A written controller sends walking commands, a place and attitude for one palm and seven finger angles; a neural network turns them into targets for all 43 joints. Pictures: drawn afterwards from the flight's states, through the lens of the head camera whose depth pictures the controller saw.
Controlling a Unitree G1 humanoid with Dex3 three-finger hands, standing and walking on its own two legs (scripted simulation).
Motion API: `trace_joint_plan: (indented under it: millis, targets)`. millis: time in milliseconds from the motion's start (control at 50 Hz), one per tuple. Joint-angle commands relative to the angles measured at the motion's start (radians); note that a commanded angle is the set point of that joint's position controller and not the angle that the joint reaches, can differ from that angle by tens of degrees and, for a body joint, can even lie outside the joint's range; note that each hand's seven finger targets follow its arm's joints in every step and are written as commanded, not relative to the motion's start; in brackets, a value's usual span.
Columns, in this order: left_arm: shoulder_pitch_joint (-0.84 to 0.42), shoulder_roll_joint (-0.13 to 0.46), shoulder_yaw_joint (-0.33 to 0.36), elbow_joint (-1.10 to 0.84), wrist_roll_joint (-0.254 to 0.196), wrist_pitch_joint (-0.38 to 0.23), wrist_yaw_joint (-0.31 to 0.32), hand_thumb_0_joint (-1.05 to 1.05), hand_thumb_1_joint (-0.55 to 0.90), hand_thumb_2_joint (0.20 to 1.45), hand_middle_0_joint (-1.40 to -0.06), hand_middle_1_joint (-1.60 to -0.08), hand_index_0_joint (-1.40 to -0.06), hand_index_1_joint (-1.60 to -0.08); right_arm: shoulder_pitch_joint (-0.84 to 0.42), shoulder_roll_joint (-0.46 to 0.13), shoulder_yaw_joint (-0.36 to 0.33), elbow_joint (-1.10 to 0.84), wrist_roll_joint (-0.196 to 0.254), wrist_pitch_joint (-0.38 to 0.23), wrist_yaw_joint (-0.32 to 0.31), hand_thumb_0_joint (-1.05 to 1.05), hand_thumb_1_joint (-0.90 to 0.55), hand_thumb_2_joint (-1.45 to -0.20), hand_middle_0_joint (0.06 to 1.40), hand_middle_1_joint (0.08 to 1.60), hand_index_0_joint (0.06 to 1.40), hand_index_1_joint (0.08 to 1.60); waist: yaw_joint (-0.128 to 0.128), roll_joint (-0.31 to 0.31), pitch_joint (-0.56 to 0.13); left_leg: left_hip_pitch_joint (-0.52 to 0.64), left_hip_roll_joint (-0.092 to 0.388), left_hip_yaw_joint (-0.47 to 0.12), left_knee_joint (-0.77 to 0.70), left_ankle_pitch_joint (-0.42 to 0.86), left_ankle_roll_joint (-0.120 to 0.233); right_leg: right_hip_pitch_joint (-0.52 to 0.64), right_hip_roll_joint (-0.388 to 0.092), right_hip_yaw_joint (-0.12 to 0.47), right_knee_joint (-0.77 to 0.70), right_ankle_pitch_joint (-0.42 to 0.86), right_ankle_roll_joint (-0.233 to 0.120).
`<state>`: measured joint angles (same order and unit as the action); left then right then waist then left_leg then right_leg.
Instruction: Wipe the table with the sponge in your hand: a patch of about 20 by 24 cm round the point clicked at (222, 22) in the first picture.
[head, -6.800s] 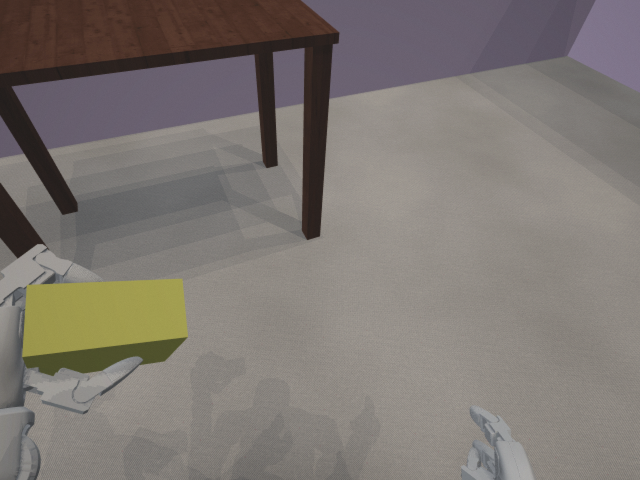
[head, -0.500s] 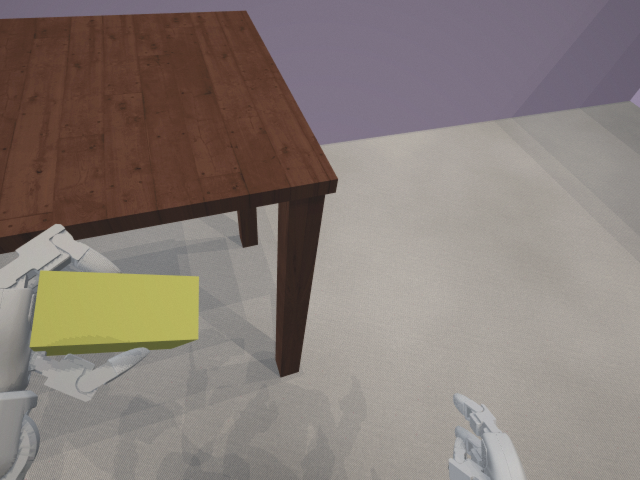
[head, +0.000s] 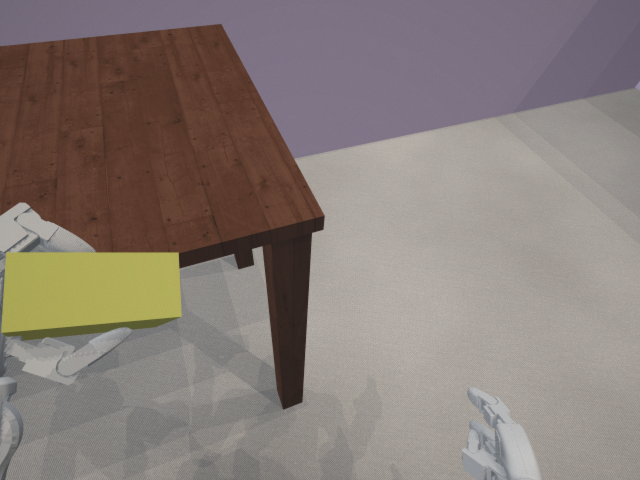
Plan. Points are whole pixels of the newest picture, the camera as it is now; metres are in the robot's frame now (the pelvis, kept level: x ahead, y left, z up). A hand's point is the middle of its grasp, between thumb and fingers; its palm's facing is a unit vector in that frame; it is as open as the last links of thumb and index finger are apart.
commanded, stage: shuffle to correct the standing spot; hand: left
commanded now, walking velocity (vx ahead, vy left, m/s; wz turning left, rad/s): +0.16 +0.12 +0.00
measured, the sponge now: (120, 296) +0.25 +0.21 +0.16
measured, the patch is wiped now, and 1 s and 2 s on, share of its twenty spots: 0.00 0.00 0.00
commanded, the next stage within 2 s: come to a stop and stand still in 0.34 s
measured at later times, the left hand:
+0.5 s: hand (46, 197) +0.32 +0.28 +0.21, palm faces +0.34 -0.79 -0.51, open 10.0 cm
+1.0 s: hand (17, 180) +0.34 +0.33 +0.20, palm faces +0.41 -0.81 -0.42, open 10.0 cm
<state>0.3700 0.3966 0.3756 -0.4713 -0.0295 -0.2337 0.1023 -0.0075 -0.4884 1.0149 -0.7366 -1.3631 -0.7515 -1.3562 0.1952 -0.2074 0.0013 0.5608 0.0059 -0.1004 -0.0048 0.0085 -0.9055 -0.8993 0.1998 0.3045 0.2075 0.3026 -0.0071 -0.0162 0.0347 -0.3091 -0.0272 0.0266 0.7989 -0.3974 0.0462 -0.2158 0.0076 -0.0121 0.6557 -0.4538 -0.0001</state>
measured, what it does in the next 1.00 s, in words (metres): walks ahead: left foot, then right foot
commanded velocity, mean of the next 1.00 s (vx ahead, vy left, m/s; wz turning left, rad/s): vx -0.01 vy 0.03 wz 0.00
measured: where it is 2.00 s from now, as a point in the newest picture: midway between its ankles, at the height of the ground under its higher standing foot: outside the picture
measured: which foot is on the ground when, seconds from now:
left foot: down 0.00-0.02, up 0.04-0.16, down 0.18-1.00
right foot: down 0.00-0.20, up 0.22-0.52, down 0.54-1.00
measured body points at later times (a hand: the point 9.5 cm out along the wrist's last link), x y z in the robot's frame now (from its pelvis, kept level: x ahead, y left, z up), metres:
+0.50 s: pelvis +0.10 +0.05 +0.01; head +0.12 +0.05 +0.46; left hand +0.29 +0.33 +0.23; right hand +0.26 -0.15 -0.08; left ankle +0.11 +0.14 -0.72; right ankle +0.15 -0.04 -0.70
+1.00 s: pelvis +0.12 +0.08 +0.02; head +0.14 +0.10 +0.47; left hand +0.32 +0.37 +0.22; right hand +0.31 -0.13 -0.05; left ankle +0.15 +0.19 -0.72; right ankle +0.14 -0.03 -0.72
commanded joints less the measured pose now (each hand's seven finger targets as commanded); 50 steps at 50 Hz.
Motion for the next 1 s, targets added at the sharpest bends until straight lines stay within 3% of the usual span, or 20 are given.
trace_joint_plan:
  millis: [0, 40, 80, 120, 140, 160, 180, 200, 240, 360, 460, 500, 540, 580, 660, 720, 780, 840, 900, 980]
  targets:
    - [0.031, 0.187, 0.182, -0.250, -0.033, -0.118, 0.048, 0.000, 0.100, 1.300, -1.200, -1.600, -1.200, -1.600, -0.097, -0.118, -0.050, -0.153, 0.017, -0.039, 0.017, 0.000, -0.900, -0.900, 0.200, 0.300, 0.200, 0.300, 0.092, -0.125, -0.124, -0.594, 0.035, -0.071, 0.383, -0.180, -0.026, 0.545, -0.385, 0.489, -0.138, 0.882, -0.294]
    - [0.047, 0.177, 0.176, -0.276, -0.029, -0.130, 0.045, 0.000, 0.100, 1.300, -1.200, -1.600, -1.200, -1.600, -0.080, -0.120, -0.053, -0.145, 0.013, -0.026, 0.024, 0.000, -0.900, -0.900, 0.200, 0.300, 0.200, 0.300, 0.076, -0.046, -0.027, -0.558, 0.130, -0.161, 0.290, -0.176, -0.016, 0.381, -0.393, 0.404, -0.159, 0.767, -0.235]
    - [-0.040, 0.169, 0.161, -0.317, -0.024, -0.131, 0.039, 0.000, 0.100, 1.300, -1.200, -1.600, -1.200, -1.600, -0.093, -0.096, -0.047, -0.138, 0.006, -0.021, 0.024, 0.000, -0.900, -0.900, 0.200, 0.300, 0.200, 0.300, 0.042, -0.044, -0.032, -0.289, 0.125, -0.064, 0.025, 0.002, -0.017, 0.176, -0.299, 0.213, -0.134, 0.696, -0.177]
    - [-0.068, 0.175, 0.163, -0.278, -0.023, -0.104, 0.033, 0.000, 0.100, 1.300, -1.200, -1.600, -1.200, -1.600, -0.056, -0.080, -0.052, -0.100, 0.011, -0.022, 0.007, 0.000, -0.900, -0.900, 0.200, 0.300, 0.200, 0.300, -0.013, 0.001, -0.127, 0.198, -0.023, 0.122, -0.206, 0.398, -0.036, -0.048, -0.131, -0.014, 0.006, 0.622, -0.067]
    - [-0.078, 0.185, 0.169, -0.292, -0.024, -0.090, 0.034, 0.000, 0.100, 1.300, -1.200, -1.600, -1.200, -1.600, -0.046, -0.098, -0.069, -0.098, 0.016, -0.028, -0.009, 0.000, -0.900, -0.900, 0.200, 0.300, 0.200, 0.300, -0.035, 0.105, -0.217, 0.406, -0.006, 0.069, -0.247, 0.486, -0.001, -0.119, -0.088, -0.039, 0.235, 0.602, -0.027]
    - [-0.114, 0.181, 0.166, -0.337, -0.024, -0.088, 0.033, 0.000, 0.100, 1.300, -1.200, -1.600, -1.200, -1.600, -0.055, -0.136, -0.091, -0.116, 0.008, -0.027, -0.013, 0.000, -0.900, -0.900, 0.200, 0.300, 0.200, 0.300, -0.029, 0.361, -0.295, 0.519, 0.215, -0.234, -0.259, 0.644, 0.125, -0.258, 0.003, -0.053, 0.558, 0.198, 0.010]
    - [-0.122, 0.193, 0.146, -0.318, -0.020, -0.091, 0.032, 0.000, 0.100, 1.300, -1.200, -1.600, -1.200, -1.600, -0.050, -0.122, -0.080, -0.138, 0.002, -0.034, -0.009, 0.000, -0.900, -0.900, 0.200, 0.300, 0.200, 0.300, -0.018, 0.392, -0.304, 0.440, 0.359, -0.486, -0.348, 0.623, 0.229, -0.301, 0.048, 0.045, 0.746, -0.142, 0.003]
    - [-0.102, 0.195, 0.150, -0.272, -0.016, -0.082, 0.029, 0.000, 0.100, 1.300, -1.200, -1.600, -1.200, -1.600, -0.051, -0.103, -0.068, -0.136, -0.007, -0.039, -0.007, 0.000, -0.900, -0.900, 0.200, 0.300, 0.200, 0.300, -0.018, 0.255, -0.235, 0.369, 0.363, -0.519, -0.394, 0.593, 0.250, -0.370, 0.028, 0.073, 0.796, -0.116, -0.006]
    - [-0.141, 0.187, 0.150, -0.305, -0.014, -0.076, 0.019, 0.000, 0.100, 1.300, -1.200, -1.600, -1.200, -1.600, -0.055, -0.119, -0.093, -0.114, 0.005, -0.044, 0.000, 0.000, -0.900, -0.900, 0.200, 0.300, 0.200, 0.300, -0.021, 0.121, -0.150, 0.256, 0.345, -0.432, -0.405, 0.500, 0.255, -0.415, -0.046, 0.075, 0.753, -0.081, -0.002]
    - [0.081, 0.145, 0.155, -0.290, -0.016, -0.068, 0.012, 0.000, 0.100, 1.300, -1.200, -1.600, -1.200, -1.600, -0.065, -0.110, -0.059, -0.108, 0.009, -0.066, 0.005, 0.000, -0.900, -0.900, 0.200, 0.300, 0.200, 0.300, 0.021, 0.187, -0.115, -0.020, 0.242, -0.136, -0.485, 0.293, 0.151, -0.182, -0.074, -0.056, 0.317, 0.101, 0.004]
    - [0.058, 0.146, 0.173, -0.113, -0.017, -0.023, 0.033, 0.000, 0.100, 1.300, -1.200, -1.600, -1.200, -1.600, -0.044, -0.107, -0.034, -0.104, 0.007, -0.049, -0.033, 0.000, -0.900, -0.900, 0.200, 0.300, 0.200, 0.300, 0.020, 0.048, -0.124, -0.115, 0.217, -0.081, -0.390, 0.077, 0.062, 0.104, -0.021, -0.133, -0.107, 0.216, 0.017]
    - [-0.019, 0.149, 0.147, -0.091, -0.007, -0.013, 0.040, 0.000, 0.100, 1.300, -1.200, -1.600, -1.200, -1.600, -0.039, -0.100, -0.026, -0.104, 0.006, -0.047, -0.043, 0.000, -0.900, -0.900, 0.200, 0.300, 0.200, 0.300, 0.010, -0.079, -0.121, -0.154, 0.142, -0.034, -0.243, 0.026, 0.008, 0.166, -0.112, 0.024, -0.249, 0.231, -0.018]
    - [-0.088, 0.162, 0.132, -0.102, 0.001, -0.017, 0.048, 0.000, 0.100, 1.300, -1.200, -1.600, -1.200, -1.600, -0.050, -0.098, -0.016, -0.111, -0.002, -0.048, -0.033, 0.000, -0.900, -0.900, 0.200, 0.300, 0.200, 0.300, 0.008, -0.186, -0.117, -0.194, 0.042, -0.004, 0.019, -0.047, -0.054, 0.130, -0.372, 0.366, -0.353, 0.438, -0.157]
    - [-0.175, 0.099, 0.036, -0.165, 0.003, -0.009, 0.051, 0.000, 0.100, 1.300, -1.200, -1.600, -1.200, -1.600, -0.079, -0.113, -0.033, -0.114, 0.016, -0.054, -0.022, 0.000, -0.900, -0.900, 0.200, 0.300, 0.200, 0.300, 0.014, -0.217, -0.122, -0.198, 0.056, -0.060, 0.200, -0.112, -0.066, 0.122, -0.430, 0.405, -0.329, 0.594, -0.216]
    - [-0.058, 0.124, 0.069, -0.279, 0.018, -0.028, 0.086, 0.000, 0.100, 1.300, -1.200, -1.600, -1.200, -1.600, -0.105, -0.065, 0.005, -0.100, -0.012, -0.042, -0.047, 0.000, -0.900, -0.900, 0.200, 0.300, 0.200, 0.300, 0.028, -0.036, -0.158, -0.068, 0.054, 0.008, -0.089, 0.001, -0.064, 0.133, -0.289, 0.070, -0.192, 0.835, -0.141]
    - [-0.004, 0.147, 0.110, -0.348, 0.003, -0.022, 0.098, 0.000, 0.100, 1.300, -1.200, -1.600, -1.200, -1.600, -0.088, -0.073, -0.015, -0.112, -0.016, -0.026, -0.060, 0.000, -0.900, -0.900, 0.200, 0.300, 0.200, 0.300, 0.015, -0.006, -0.214, 0.101, 0.011, 0.042, -0.291, 0.313, -0.085, 0.097, -0.207, 0.000, -0.126, 0.719, -0.072]
    - [0.070, 0.183, 0.160, -0.387, -0.017, -0.027, 0.096, 0.000, 0.100, 1.300, -1.200, -1.600, -1.200, -1.600, -0.089, -0.109, -0.038, -0.146, -0.002, -0.021, -0.073, 0.000, -0.900, -0.900, 0.200, 0.300, 0.200, 0.300, 0.033, 0.158, -0.216, 0.112, 0.187, -0.123, -0.364, 0.573, -0.036, 0.031, -0.083, -0.035, -0.062, 0.355, -0.006]
    - [0.061, 0.175, 0.163, -0.368, -0.012, -0.030, 0.072, 0.000, 0.100, 1.300, -1.200, -1.600, -1.200, -1.600, -0.088, -0.094, -0.027, -0.144, -0.020, -0.026, -0.059, 0.000, -0.900, -0.900, 0.200, 0.300, 0.200, 0.300, 0.027, 0.306, -0.160, 0.095, 0.233, -0.156, -0.425, 0.779, -0.020, -0.001, -0.014, -0.060, -0.007, 0.139, -0.002]
    - [0.015, 0.141, 0.125, -0.325, -0.012, -0.023, 0.061, 0.000, 0.100, 1.300, -1.200, -1.600, -1.200, -1.600, -0.047, -0.104, -0.037, -0.129, -0.018, -0.046, -0.048, 0.000, -0.900, -0.900, 0.200, 0.300, 0.200, 0.300, 0.015, 0.254, -0.157, 0.163, 0.246, -0.126, -0.394, 0.786, -0.030, -0.004, -0.001, -0.051, -0.113, 0.160, -0.003]
    - [0.051, 0.085, 0.067, -0.209, -0.013, 0.010, 0.049, 0.000, 0.100, 1.300, -1.200, -1.600, -1.200, -1.600, -0.051, -0.104, -0.034, -0.125, -0.004, -0.051, -0.039, 0.000, -0.900, -0.900, 0.200, 0.300, 0.200, 0.300, 0.016, 0.098, -0.191, 0.072, 0.179, -0.051, -0.362, 0.530, -0.060, 0.143, -0.029, -0.011, -0.237, 0.491, -0.001]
